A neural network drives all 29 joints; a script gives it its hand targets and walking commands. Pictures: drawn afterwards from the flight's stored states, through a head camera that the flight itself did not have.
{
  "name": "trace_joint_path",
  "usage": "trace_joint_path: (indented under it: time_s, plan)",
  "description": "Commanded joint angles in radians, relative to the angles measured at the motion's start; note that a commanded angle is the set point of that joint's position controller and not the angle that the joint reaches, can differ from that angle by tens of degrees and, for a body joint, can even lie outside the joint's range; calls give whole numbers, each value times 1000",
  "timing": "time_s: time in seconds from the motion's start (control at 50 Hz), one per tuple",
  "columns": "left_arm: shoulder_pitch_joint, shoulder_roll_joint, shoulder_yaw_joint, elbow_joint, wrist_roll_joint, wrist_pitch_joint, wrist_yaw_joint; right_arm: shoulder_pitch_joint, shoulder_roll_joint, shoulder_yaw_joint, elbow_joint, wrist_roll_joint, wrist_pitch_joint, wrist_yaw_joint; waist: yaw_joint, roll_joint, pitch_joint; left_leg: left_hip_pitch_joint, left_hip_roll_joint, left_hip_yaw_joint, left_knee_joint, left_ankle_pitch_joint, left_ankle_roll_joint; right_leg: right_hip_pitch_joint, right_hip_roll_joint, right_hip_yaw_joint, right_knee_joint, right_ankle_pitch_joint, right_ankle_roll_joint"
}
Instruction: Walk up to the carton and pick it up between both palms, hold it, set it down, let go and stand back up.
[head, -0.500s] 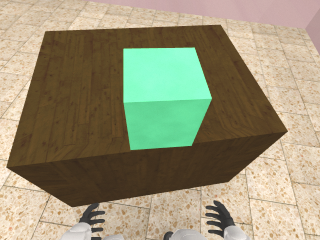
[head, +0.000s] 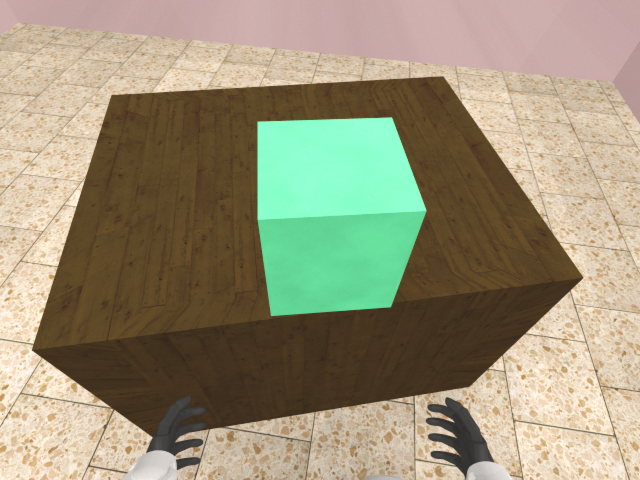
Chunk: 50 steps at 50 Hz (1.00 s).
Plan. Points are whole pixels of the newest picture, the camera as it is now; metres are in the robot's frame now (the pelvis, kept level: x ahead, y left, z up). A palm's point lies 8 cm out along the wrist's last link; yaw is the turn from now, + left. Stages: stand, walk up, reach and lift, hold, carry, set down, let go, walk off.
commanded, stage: reach and lift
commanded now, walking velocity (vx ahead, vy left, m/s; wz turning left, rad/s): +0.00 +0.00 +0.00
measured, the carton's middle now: (328, 220) +0.48 -0.01 +0.00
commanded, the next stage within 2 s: none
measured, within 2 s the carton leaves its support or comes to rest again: neither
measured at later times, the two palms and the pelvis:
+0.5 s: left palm (178, 422) +0.19 +0.19 -0.08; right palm (475, 429) +0.18 -0.20 -0.07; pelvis +0.03 +0.01 +0.00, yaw +0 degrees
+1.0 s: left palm (181, 384) +0.23 +0.19 -0.06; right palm (464, 374) +0.25 -0.19 -0.05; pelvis +0.04 +0.02 +0.00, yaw +0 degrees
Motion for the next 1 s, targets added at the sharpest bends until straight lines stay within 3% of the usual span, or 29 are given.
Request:
trace_joint_path:
  time_s: [0.0, 0.06, 0.16, 0.24, 0.3, 0.32, 0.34, 0.36, 0.46, 0.84, 0.86, 0.88, 0.98]
  plan:
    - [-98, 95, 28, -147, 9, -71, 13, -50, -78, -31, -151, -6, -53, 0, 12, -6, -131, -45, -77, 59, -100, -60, 40, 72, 13, 12, -137, -40, 26]
    - [-94, 80, 6, -178, 1, -111, 29, -50, -103, -44, -153, 8, -73, 12, 8, 27, -149, -53, -73, 54, -108, -61, 30, 86, 35, -4, -118, -25, 21]
    - [-106, 66, -20, -159, -27, -184, 46, -53, -105, -54, -168, 7, -102, 31, -1, 20, -142, -92, -79, 60, -98, -76, 24, 85, 41, -4, -106, -23, 23]
    - [-104, 61, -34, -147, -30, -237, 57, -57, -104, -46, -146, 29, -132, 37, 5, 30, -154, -74, -86, 57, -86, -25, 22, 68, 40, 0, -109, -4, 22]
    - [-68, 42, -44, -135, -40, -279, 60, -40, -125, -41, -157, 40, -164, 40, 0, 7, -160, -65, -83, 44, -74, 33, 15, 86, 47, 2, -105, 66, 21]
    - [-49, 26, -86, -68, -59, -270, 49, -13, -103, -57, -70, 35, -156, 41, -43, -6, -144, -40, -93, 29, -76, 9, 19, 13, 19, 13, -144, -4, 25]
    - [-82, 41, -59, -92, -66, -284, 56, -40, -104, -51, -105, 35, -162, 45, -9, -3, -153, -31, -93, 28, -69, 3, 24, -16, 21, 8, -141, -17, 32]
    - [-77, 33, -76, -89, -66, -294, 59, -41, -114, -50, -115, 38, -168, 47, -18, -12, -155, -20, -91, 28, -71, 10, 21, -15, 25, 7, -139, -4, 33]
    - [-86, 34, -71, -95, -59, -380, 71, -55, -145, -38, -144, 63, -221, 49, 2, -12, -183, -19, -100, 26, -64, 54, 14, 22, 44, -5, -116, 86, 40]
    - [-133, -24, -83, 48, -67, -721, 78, -182, -201, 34, 21, 181, -478, 50, -12, -16, -259, 6, -124, -3, 11, 202, -23, -1, 80, -4, -54, 265, 44]
    - [-189, -11, -49, 9, -66, -747, 89, -249, -237, 23, -36, 194, -503, 52, -2, -6, -256, -14, -118, 11, 13, 220, -34, 15, 89, 6, -49, 267, 36]
    - [-101, -59, -61, 79, -40, -751, 86, -181, -218, 48, 52, 200, -511, 58, -2, -5, -215, -14, -115, 4, 16, 264, -44, 28, 89, 8, -51, 299, 28]
    - [-176, -57, -37, 53, -46, -826, 75, -275, -232, 61, 50, 241, -583, 66, -7, -21, -292, -1, -129, 7, 25, 273, -48, 28, 102, 15, -47, 316, 33]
